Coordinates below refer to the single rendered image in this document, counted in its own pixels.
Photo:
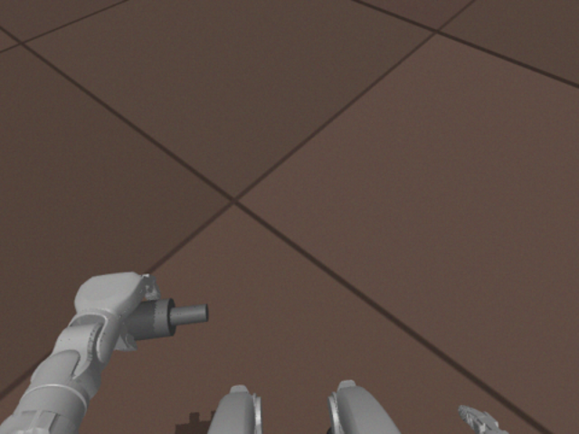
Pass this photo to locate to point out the left robot arm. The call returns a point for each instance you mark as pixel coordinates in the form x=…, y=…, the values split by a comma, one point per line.
x=62, y=386

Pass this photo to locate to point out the right robot hand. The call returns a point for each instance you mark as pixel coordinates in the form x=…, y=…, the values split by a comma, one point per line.
x=482, y=423

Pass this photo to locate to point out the left robot hand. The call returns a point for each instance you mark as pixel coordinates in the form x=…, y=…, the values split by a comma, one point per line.
x=119, y=294

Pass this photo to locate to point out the bottle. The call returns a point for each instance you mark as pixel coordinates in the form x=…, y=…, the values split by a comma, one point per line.
x=159, y=318

